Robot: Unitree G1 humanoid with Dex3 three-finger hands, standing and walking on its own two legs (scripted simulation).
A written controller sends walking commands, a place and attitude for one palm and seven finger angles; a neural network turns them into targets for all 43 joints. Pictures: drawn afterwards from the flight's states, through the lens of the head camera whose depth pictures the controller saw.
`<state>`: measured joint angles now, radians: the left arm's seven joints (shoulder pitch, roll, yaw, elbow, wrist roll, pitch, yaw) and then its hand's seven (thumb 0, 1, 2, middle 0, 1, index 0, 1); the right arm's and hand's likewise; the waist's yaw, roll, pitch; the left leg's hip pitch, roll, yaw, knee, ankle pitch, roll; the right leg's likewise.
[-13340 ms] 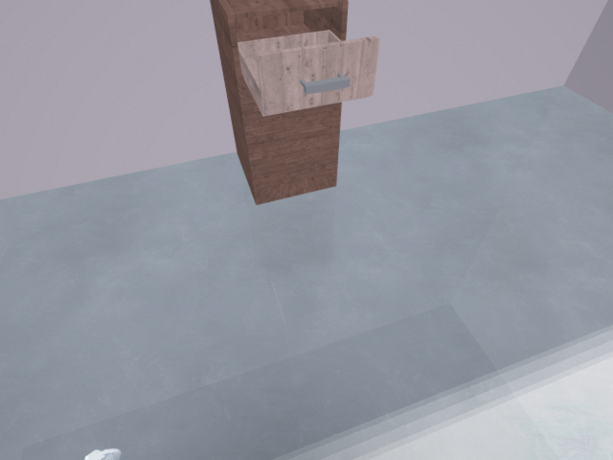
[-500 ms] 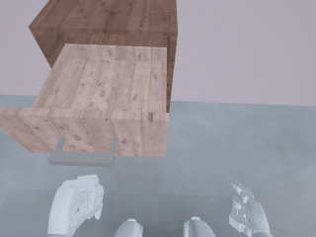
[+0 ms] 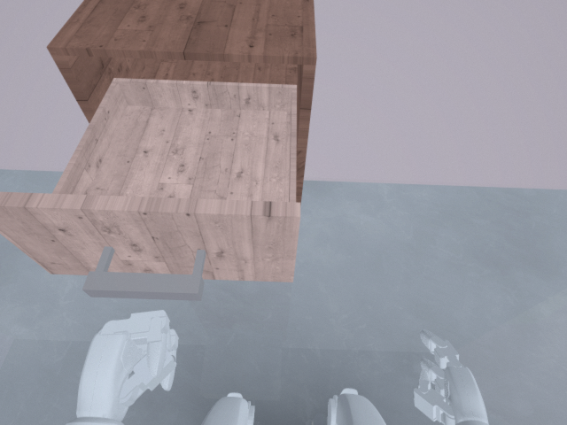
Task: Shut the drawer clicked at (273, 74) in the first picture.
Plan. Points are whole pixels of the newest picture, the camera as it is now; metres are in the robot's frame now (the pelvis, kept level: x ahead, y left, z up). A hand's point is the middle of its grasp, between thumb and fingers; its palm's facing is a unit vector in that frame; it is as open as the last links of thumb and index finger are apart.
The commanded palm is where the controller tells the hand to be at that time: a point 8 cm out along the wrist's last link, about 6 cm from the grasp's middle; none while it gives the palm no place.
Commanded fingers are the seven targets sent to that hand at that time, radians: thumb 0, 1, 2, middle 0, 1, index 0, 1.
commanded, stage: push the drawer shut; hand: left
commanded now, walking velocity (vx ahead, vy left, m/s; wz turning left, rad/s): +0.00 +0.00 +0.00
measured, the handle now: (150, 270) +0.30 +0.19 +0.06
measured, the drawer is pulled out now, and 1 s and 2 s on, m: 0.29 0.22 0.10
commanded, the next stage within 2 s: none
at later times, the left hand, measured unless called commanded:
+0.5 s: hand (179, 330) +0.23 +0.14 +0.05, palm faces -0.01 -1.00 -0.04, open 2.9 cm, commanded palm +0.24 +0.19 +0.06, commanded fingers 0.00 0.90 0.90 -1.40 -1.60 -1.40 -1.60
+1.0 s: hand (189, 278) +0.30 +0.14 +0.05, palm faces -0.02 -1.00 -0.05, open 3.0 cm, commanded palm +0.30 +0.19 +0.06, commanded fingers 0.00 0.90 0.90 -1.40 -1.60 -1.40 -1.60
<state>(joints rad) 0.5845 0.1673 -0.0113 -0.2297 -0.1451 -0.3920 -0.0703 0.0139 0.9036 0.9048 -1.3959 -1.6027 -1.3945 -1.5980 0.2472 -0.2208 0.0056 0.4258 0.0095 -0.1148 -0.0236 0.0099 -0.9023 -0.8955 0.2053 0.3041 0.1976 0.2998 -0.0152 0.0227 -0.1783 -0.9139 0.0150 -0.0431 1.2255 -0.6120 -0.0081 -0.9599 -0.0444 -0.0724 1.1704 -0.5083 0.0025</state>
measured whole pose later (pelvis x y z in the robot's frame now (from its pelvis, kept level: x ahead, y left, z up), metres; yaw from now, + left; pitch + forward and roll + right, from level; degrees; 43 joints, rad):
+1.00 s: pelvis -0.02 +0.00 +0.01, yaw +0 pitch +16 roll -1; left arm -0.03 0.19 0.03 0.25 -0.14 -0.36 -0.05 -0.01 0.83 0.96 -1.40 -1.60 -1.40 -1.60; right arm 0.22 -0.25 0.03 0.55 0.01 -0.11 -0.03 0.01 -0.90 -0.90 0.21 0.30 0.20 0.30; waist -0.03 0.02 -0.14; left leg -0.90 0.00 -0.03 1.16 -0.54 0.00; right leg -0.94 -0.06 -0.06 1.10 -0.44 0.01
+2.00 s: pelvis -0.03 +0.00 +0.01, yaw -1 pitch +19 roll +0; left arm -0.58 0.27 0.22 0.87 -0.12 -0.48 -0.08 0.02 0.83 0.97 -1.40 -1.60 -1.40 -1.60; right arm 0.28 -0.25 0.02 0.65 -0.01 -0.04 -0.01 0.00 -0.90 -0.90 0.20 0.30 0.20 0.30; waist -0.09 0.01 -0.12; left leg -0.96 0.01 -0.02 1.13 -0.51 -0.01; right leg -1.02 -0.04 -0.04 1.09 -0.41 0.00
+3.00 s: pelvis -0.03 +0.01 -0.01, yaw -1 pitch +27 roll -3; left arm -1.04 0.48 0.36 1.27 0.00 -0.47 -0.07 -0.03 0.73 1.02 -1.40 -1.60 -1.40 -1.60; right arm 0.36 -0.26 0.06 0.65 -0.06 0.04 0.02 0.00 -0.90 -0.89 0.21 0.30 0.20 0.30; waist -0.22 0.03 -0.12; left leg -1.16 0.02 -0.04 1.22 -0.52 0.00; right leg -1.18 -0.03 -0.07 1.12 -0.39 0.01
